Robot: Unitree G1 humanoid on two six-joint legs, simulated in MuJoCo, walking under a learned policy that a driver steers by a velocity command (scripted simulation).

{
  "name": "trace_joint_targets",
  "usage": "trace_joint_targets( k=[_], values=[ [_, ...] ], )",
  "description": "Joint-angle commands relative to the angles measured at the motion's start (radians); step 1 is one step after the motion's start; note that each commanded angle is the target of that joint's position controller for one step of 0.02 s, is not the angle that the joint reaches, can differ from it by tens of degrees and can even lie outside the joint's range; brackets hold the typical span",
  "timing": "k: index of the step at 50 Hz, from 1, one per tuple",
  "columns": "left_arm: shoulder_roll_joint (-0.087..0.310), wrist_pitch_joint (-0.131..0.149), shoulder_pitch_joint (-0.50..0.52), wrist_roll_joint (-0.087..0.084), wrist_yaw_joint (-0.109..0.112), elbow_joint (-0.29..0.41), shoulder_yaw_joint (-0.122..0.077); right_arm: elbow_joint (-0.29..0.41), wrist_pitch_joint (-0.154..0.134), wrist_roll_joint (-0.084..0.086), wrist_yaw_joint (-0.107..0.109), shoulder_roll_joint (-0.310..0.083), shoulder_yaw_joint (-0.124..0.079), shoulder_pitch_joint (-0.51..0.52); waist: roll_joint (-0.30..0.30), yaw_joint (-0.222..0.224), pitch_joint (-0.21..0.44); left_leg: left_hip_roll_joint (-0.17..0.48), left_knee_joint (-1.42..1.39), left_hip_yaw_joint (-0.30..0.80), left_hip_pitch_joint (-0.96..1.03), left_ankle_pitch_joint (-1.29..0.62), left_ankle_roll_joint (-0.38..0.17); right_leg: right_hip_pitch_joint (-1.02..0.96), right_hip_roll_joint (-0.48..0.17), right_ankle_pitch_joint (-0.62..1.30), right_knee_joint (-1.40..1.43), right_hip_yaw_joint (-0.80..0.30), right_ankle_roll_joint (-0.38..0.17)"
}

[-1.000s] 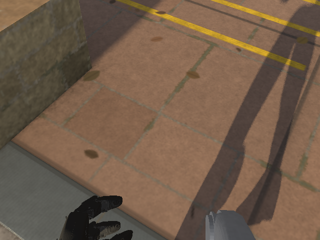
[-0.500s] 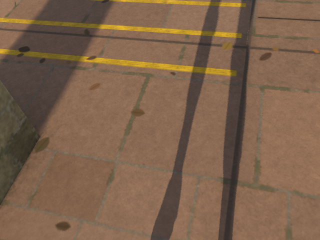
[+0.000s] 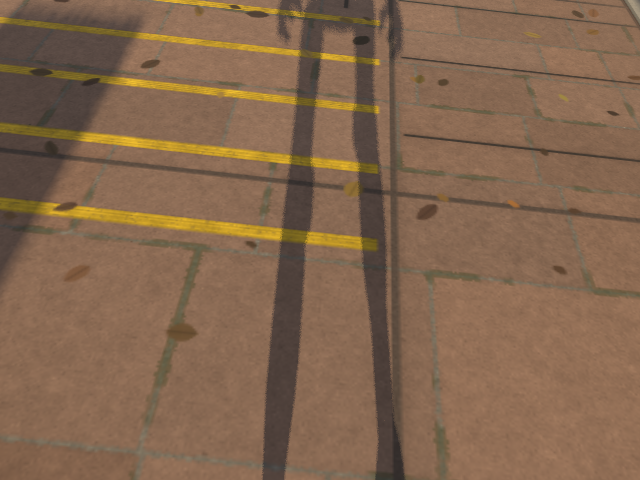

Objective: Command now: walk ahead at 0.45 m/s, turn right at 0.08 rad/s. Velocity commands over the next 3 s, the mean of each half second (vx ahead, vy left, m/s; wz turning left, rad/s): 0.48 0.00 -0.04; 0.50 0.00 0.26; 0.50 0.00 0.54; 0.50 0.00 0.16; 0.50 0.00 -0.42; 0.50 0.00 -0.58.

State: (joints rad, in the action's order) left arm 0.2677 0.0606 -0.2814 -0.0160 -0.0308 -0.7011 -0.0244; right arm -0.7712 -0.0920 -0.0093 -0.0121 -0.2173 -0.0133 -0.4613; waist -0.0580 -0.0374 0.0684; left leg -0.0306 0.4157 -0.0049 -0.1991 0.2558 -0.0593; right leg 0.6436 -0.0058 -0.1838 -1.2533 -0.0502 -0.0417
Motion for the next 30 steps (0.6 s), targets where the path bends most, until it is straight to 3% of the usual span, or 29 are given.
trace_joint_targets(
  k=[1,5,11,13,15,17,18,19,20,21,22,23,24,26,28,30],
  values=[
    [0.03,0.019,0.12,-0.003,-0.002,0.089,-0.014,0.025,-0.016,0.005,-0.002,-0.095,-0.014,-0.025,0.184,-0.005,-0.118,0.223,-0.261,0.28,0.139,-0.028,-0.12,0.293,-0.057,0.109,0.033,0.009,0.003],
    [0.011,0.026,0.232,0.003,-0.001,0.105,-0.014,-0.023,-0.012,0.0,0.014,-0.098,-0.01,-0.093,0.157,-0.034,-0.12,0.216,-0.28,0.197,0.191,-0.284,-0.094,0.291,-0.068,0.214,0.24,0.039,0.01],
    [-0.009,0.038,0.424,-0.02,-0.029,0.151,-0.008,-0.082,-0.002,0.013,0.023,-0.107,-0.007,-0.166,0.158,-0.081,-0.201,0.238,-0.336,0.137,0.261,-0.358,-0.089,0.174,-0.034,0.268,0.598,0.1,0.002],
    [-0.008,0.043,0.464,-0.019,-0.043,0.164,-0.008,-0.095,0.008,0.015,0.023,-0.118,-0.01,-0.166,0.164,-0.076,-0.213,0.252,-0.312,0.118,0.298,-0.437,-0.095,0.117,-0.018,0.252,0.686,0.109,-0.012],
    [0.015,0.049,0.462,-0.016,-0.048,0.168,-0.015,-0.099,0.018,0.02,0.025,-0.148,-0.02,-0.146,0.184,-0.047,-0.189,0.261,-0.247,0.096,0.33,-0.7,-0.09,-0.001,0.021,0.234,0.75,0.123,-0.031],
    [0.077,0.044,0.352,-0.01,-0.036,0.147,-0.041,-0.103,0.033,0.014,0.031,-0.182,-0.034,-0.127,0.238,0.029,-0.099,0.27,-0.092,0.091,0.39,-1.045,-0.069,-0.159,0.068,0.163,0.765,0.134,-0.059],
    [0.12,0.04,0.2,-0.013,-0.025,0.106,-0.061,-0.097,0.043,0.006,0.031,-0.182,-0.035,-0.096,0.232,0.11,-0.005,0.242,0.086,0.065,0.365,-1.132,-0.046,-0.35,0.077,0.204,0.813,0.141,-0.089],
    [0.16,0.034,0.004,-0.003,-0.006,0.06,-0.074,-0.069,0.04,-0.003,0.029,-0.177,-0.033,-0.058,0.227,0.189,0.13,0.226,0.303,0.079,0.146,-0.988,-0.034,-0.701,-0.029,0.231,0.739,0.035,-0.137],
    [0.252,0.033,-0.146,0.032,0.008,0.034,-0.093,-0.023,0.023,-0.023,0.022,-0.057,-0.002,-0.12,-0.041,0.158,0.324,0.056,0.705,0.056,-0.274,-0.317,0.017,-1.159,-0.317,0.26,0.677,-0.357,-0.269],
    [0.185,0.037,-0.147,0.028,0.005,0.021,-0.075,-0.047,0.0,0.004,0.014,-0.035,0.014,-0.186,-0.2,0.137,0.468,-0.041,0.961,0.17,-0.411,0.289,0.034,-1.194,-0.437,0.132,0.849,-0.709,-0.365],
    [0.113,0.029,-0.069,0.014,0.015,0.023,-0.06,-0.022,-0.016,0.037,0.006,-0.145,-0.021,-0.065,-0.118,0.14,0.28,0.031,1.023,0.185,-0.492,0.23,0.025,-1.013,-0.365,0.049,0.904,-0.572,-0.299],
    [0.093,0.025,-0.002,0.007,0.02,0.024,-0.051,0.014,-0.026,0.051,0.004,-0.169,-0.026,0.044,-0.043,0.116,0.136,0.079,0.994,0.139,-0.499,0.14,0.022,-0.83,-0.321,0.085,0.938,-0.407,-0.26],
    [0.081,0.029,0.042,0.011,0.014,0.017,-0.044,0.03,-0.027,0.041,0.008,-0.156,-0.027,0.1,0.041,0.079,0.054,0.11,0.95,0.108,-0.478,0.083,0.026,-0.678,-0.278,0.159,0.985,-0.32,-0.239],
    [0.061,0.043,0.074,0.03,0.008,0.004,-0.039,0.033,-0.009,0.032,0.011,-0.118,-0.026,0.085,0.02,0.015,0.001,0.155,0.904,0.101,-0.41,0.039,0.032,-0.52,-0.226,0.183,1.064,-0.22,-0.236],
    [0.065,0.058,0.08,0.01,0.002,-0.021,-0.041,0.032,0.012,0.027,0.016,-0.088,-0.024,0.08,0.001,-0.014,-0.054,0.181,0.827,0.086,-0.427,0.04,0.048,-0.435,-0.204,0.188,1.111,-0.165,-0.239],
    [0.09,0.068,0.069,0.014,0.005,-0.044,-0.047,0.061,0.02,0.016,0.019,-0.093,-0.025,0.151,0.018,-0.012,-0.1,0.196,0.731,0.073,-0.469,-0.042,0.073,-0.381,-0.191,0.245,1.137,-0.097,-0.234]
  ],
)
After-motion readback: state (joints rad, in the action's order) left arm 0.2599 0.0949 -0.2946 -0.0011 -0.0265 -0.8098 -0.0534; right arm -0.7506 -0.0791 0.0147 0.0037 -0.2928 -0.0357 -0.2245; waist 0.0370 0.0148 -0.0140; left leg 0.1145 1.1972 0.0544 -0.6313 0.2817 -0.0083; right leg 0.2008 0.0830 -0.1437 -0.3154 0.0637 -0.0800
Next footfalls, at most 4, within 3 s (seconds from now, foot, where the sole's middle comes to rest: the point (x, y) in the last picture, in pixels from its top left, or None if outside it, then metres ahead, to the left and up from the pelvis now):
0.38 right None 0.41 -0.12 -0.78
0.90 left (232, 422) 0.69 0.14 -0.78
1.38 right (287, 310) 1.01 0.02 -0.78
1.86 left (151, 280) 1.10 0.38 -0.78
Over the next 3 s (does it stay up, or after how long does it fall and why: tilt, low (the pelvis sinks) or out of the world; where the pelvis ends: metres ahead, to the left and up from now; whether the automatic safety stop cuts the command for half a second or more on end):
stays up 1.61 0.43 -0.01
